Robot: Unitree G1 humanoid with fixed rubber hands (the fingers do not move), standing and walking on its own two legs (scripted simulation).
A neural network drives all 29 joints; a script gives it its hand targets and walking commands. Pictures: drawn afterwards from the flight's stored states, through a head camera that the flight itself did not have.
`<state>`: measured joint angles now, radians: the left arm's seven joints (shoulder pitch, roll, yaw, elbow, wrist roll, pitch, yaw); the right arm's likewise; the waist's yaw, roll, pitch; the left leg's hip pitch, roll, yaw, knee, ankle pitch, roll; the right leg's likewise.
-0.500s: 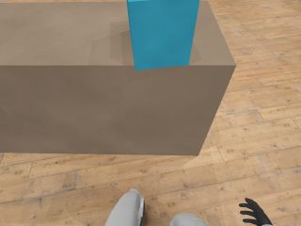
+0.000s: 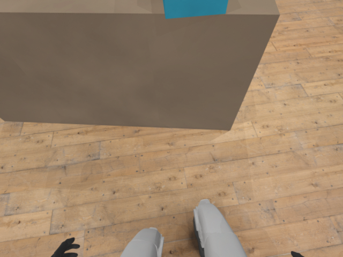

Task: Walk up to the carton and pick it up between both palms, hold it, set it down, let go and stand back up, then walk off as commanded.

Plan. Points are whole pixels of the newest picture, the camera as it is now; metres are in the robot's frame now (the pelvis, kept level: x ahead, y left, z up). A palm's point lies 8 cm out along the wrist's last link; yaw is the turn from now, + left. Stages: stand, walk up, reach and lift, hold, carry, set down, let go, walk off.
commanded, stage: walk off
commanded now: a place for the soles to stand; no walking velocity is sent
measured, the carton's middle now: out of the picture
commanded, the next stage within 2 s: stand in 0.90 s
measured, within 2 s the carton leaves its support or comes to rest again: neither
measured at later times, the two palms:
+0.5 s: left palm out of the picture +0.00 +0.26 -0.08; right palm out of the picture -0.02 -0.33 -0.10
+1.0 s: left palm out of the picture +0.00 +0.28 -0.08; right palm out of the picture +0.00 -0.32 -0.09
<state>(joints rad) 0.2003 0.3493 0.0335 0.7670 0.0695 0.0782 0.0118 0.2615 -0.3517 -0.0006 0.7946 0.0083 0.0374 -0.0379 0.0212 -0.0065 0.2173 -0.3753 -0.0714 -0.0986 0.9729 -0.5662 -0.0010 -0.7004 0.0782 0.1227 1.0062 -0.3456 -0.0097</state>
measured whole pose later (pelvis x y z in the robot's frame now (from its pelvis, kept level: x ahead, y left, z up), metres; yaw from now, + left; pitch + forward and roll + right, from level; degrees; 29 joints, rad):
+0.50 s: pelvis -0.08 -0.04 +0.02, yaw -3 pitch -5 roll +0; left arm 0.20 0.33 0.04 0.87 0.07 -0.01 0.00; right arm 0.23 -0.38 0.00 0.84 0.01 -0.01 -0.02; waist 0.02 0.06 0.21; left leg -0.36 -0.06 -0.12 0.91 -0.48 0.00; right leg -0.31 0.08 0.11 0.85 -0.45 -0.02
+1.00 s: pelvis -0.08 -0.03 +0.03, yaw -2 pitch -4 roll +0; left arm 0.20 0.37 0.04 0.89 0.07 -0.02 0.00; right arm 0.19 -0.37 0.00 0.87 0.01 -0.04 -0.02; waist 0.02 0.03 0.20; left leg -0.35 -0.05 -0.12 0.82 -0.40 -0.01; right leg -0.30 0.07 0.11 0.81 -0.43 -0.01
